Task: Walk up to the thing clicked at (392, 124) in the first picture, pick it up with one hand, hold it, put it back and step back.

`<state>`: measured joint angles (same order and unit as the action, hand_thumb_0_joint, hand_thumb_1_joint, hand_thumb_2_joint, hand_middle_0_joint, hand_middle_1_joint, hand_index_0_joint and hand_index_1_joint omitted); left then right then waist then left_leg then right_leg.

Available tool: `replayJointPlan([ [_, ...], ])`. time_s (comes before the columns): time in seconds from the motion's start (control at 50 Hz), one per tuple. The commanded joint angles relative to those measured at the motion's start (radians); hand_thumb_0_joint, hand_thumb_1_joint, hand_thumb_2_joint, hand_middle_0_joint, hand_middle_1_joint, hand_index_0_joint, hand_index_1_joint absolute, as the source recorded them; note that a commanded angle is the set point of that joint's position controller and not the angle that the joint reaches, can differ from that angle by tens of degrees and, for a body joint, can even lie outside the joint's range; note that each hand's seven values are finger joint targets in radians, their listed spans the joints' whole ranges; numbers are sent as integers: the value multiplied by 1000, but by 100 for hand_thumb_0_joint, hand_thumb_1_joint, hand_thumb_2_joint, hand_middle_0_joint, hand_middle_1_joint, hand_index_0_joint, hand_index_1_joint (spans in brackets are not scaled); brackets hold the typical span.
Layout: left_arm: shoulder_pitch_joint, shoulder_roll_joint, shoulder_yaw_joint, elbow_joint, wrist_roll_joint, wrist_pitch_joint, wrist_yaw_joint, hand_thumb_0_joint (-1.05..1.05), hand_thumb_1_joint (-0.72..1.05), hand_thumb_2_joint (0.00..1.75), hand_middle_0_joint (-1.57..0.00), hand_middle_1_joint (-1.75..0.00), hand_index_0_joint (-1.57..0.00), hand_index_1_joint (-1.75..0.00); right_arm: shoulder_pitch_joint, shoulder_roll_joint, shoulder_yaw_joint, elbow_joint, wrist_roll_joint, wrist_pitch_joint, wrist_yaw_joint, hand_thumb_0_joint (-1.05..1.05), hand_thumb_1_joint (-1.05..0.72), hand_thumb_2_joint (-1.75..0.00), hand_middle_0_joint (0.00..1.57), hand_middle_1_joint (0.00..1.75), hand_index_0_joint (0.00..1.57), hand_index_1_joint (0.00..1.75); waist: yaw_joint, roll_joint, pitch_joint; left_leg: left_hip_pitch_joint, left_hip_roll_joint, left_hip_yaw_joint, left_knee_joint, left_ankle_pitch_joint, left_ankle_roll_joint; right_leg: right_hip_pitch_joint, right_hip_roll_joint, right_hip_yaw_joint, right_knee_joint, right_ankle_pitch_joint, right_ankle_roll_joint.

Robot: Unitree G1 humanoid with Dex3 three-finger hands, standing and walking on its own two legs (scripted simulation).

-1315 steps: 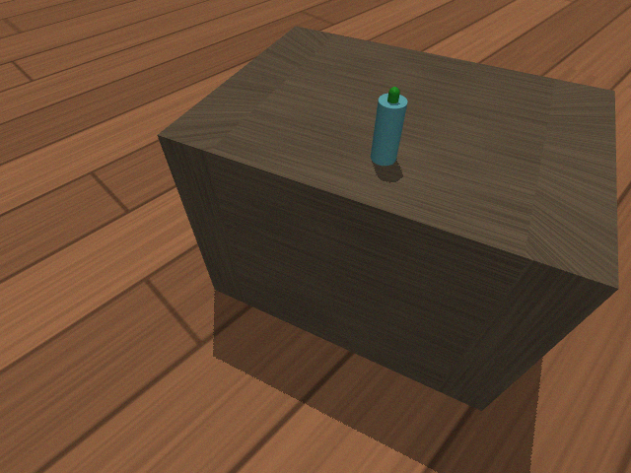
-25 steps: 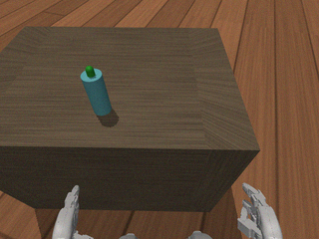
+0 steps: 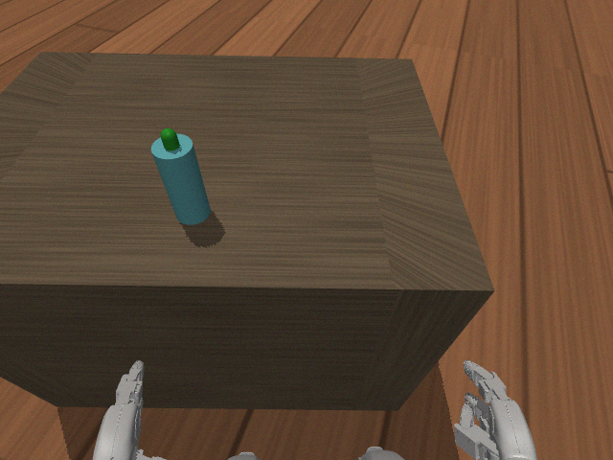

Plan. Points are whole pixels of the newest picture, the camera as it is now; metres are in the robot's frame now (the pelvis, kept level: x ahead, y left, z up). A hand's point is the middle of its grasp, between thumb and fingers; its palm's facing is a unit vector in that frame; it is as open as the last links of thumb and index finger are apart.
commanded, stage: home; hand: left
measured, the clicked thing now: (181, 175) +0.52 +0.20 +0.07
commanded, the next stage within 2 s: stand in 0.42 s
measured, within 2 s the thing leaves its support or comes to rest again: neither
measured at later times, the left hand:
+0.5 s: hand out of the picture +0.12 +0.24 -0.10, palm faces -0.04 -0.92 -0.38, open 17.5 cm
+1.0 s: hand out of the picture +0.04 +0.25 -0.10, palm faces -0.01 -0.94 -0.35, open 8.8 cm
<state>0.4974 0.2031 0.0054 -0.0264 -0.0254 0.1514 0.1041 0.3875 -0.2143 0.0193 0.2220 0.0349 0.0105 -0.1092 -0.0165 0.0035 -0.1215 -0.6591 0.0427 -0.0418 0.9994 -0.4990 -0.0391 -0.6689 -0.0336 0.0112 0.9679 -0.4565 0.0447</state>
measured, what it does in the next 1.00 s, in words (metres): rises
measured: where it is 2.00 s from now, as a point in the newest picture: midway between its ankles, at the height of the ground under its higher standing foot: outside the picture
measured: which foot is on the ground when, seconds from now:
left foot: down 0.00-1.00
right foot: down 0.00-1.00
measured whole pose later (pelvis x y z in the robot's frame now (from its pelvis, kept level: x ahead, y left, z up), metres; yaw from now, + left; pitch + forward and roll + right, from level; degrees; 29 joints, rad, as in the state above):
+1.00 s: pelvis -0.01 +0.00 +0.05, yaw +1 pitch -4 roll +0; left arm 0.20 0.33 -0.01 1.04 0.02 -0.01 0.01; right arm 0.17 -0.31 -0.02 1.05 -0.03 0.00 0.00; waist 0.01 0.01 0.06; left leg -0.22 0.03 -0.04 0.56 -0.28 -0.03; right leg -0.23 -0.05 0.00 0.55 -0.26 0.04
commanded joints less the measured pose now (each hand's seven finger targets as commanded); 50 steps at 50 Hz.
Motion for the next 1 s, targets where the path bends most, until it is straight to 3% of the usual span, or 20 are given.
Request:
replayJointPlan([
  [0.0,-6,93,48,-187,7,-37,26,0,-56,5,-5,-5,-5,-5,-58,-115,-69,-66,-3,-76,-26,0,-90,-90,20,30,20,30,-10,34,-58,47,-29,47,-178,154,31,77,38,-71,-156,141,-43],
  [0.08,-31,107,49,-241,9,-27,35,0,-58,4,-5,-5,-5,-5,-104,-122,-69,-23,-7,-102,-28,0,-90,-90,20,30,20,30,-8,66,-70,56,-23,34,-180,165,29,75,38,-80,-145,149,-45],
  [0.12,-18,102,48,-229,15,-14,38,0,-58,4,-5,-5,-5,-5,-98,-117,-71,14,-11,-113,-35,0,-90,-90,20,30,20,30,-12,53,-119,88,-21,34,-170,217,28,94,41,-82,-139,190,-43],
  [0.14,-18,115,63,-243,13,-14,42,0,-58,4,-5,-5,-5,-5,-120,-119,-71,7,-12,-117,-36,0,-90,-90,20,30,20,30,-5,51,-114,73,-27,39,-160,218,30,106,36,-79,-146,192,-43],
  [0.22,10,95,52,-198,18,8,48,0,-56,5,-5,-5,-5,-5,-125,-113,-67,51,-18,-137,-46,0,-90,-90,20,30,20,30,-7,12,-122,76,-25,39,-153,230,33,122,38,-80,-150,204,-40],
  [0.24,-165,284,95,153,128,-78,0,0,-59,3,-5,-4,-5,-4,-173,-283,-108,310,-137,-92,7,0,-90,-90,20,30,20,30,30,-58,57,122,0,-3,-173,308,77,243,-27,2,-188,211,-108],
  [0.26,-143,293,105,272,136,-117,-25,0,-58,3,-5,-5,-5,-5,-146,-288,-118,336,-152,-76,29,0,-90,-90,20,30,20,30,21,-75,-8,153,2,-2,-172,312,96,275,-46,33,-177,240,-130],
  [0.28,-151,292,98,304,129,-141,-37,0,-58,4,-5,-5,-5,-5,-153,-280,-112,344,-148,-72,40,0,-90,-90,20,30,20,30,22,-82,-19,174,-3,-8,-166,316,105,276,-53,58,-171,257,-144],
  [0.32,-169,274,75,363,102,-166,-62,0,-59,3,-5,-5,-5,-5,-176,-278,-106,359,-120,-68,61,0,-90,-90,20,30,20,30,27,-29,22,204,-2,-36,-217,301,120,239,-38,46,-176,209,-137],
  [0.38,-219,284,69,471,76,-182,-80,0,-56,5,-5,-5,-5,-5,-192,-272,-112,408,-81,-63,89,0,-90,-90,20,30,20,30,33,-34,21,207,-4,-42,-242,230,111,260,-43,60,-218,167,-129],
  [0.44,-255,316,75,562,75,-192,-81,0,-53,6,-5,-6,-5,-6,-186,-260,-115,456,-78,-58,96,0,-90,-90,20,30,20,30,18,-77,21,257,-16,-17,-230,243,100,280,-71,110,-277,223,-135],
  [0.5,-278,325,74,640,75,-199,-77,0,-55,5,-5,-5,-5,-5,-182,-267,-119,509,-80,-52,98,0,-90,-90,20,30,20,30,14,-51,39,279,-13,-27,-256,276,100,303,-77,106,-299,265,-130],
  [0.54,-291,326,72,684,66,-196,-75,0,-39,21,-20,-21,-20,-21,-180,-281,-119,540,-83,-51,96,0,-90,-90,20,30,20,30,18,-6,68,308,8,-60,-311,294,109,277,-55,74,-278,248,-118],
  [0.6,-271,318,67,756,57,-190,-73,0,-15,45,-20,-30,-20,-30,-198,-306,-119,577,-80,-52,95,0,-90,-90,20,30,20,30,38,77,78,296,50,-126,-401,305,120,339,-25,22,-262,244,-100],
  [0.64,-263,323,66,799,57,-188,-73,0,1,61,-20,-30,-20,-30,-219,-314,-120,597,-77,-48,92,0,-90,-90,20,30,20,30,46,73,80,294,50,-124,-423,281,114,373,-32,29,-299,236,-102],
  [0.72,-279,342,62,874,53,-185,-75,0,33,90,-20,-30,-20,-30,-197,-315,-110,659,-71,-44,88,0,-90,-90,20,30,20,30,28,43,89,352,37,-89,-448,294,93,388,-54,51,-371,252,-107],
  [0.82,-306,346,49,950,50,-188,-74,0,73,90,-20,-30,-20,-30,-211,-308,-100,720,-62,-39,86,0,-90,-90,20,30,20,30,15,-6,112,411,37,-69,-480,313,78,414,-83,70,-472,295,-99],
  [0.86,-324,345,44,971,48,-185,-75,0,89,90,-20,-30,-20,-30,-213,-308,-96,744,-61,-35,87,0,-90,-90,20,30,20,30,13,-11,146,415,38,-70,-524,279,73,409,-80,70,-510,239,-93],
  [0.94,-341,342,39,1018,47,-184,-79,0,90,90,-20,-30,-20,-30,-234,-312,-92,774,-59,-30,94,0,-90,-90,20,30,20,30,17,-20,194,387,44,-84,-614,164,72,433,-73,67,-573,116,-79],
  [0.98,-339,339,37,1036,48,-184,-81,0,90,90,-20,-30,-20,-30,-242,-317,-92,787,-58,-32,96,0,-90,-90,20,30,20,30,18,7,190,407,52,-90,-636,156,72,443,-72,61,-587,123,-77],
])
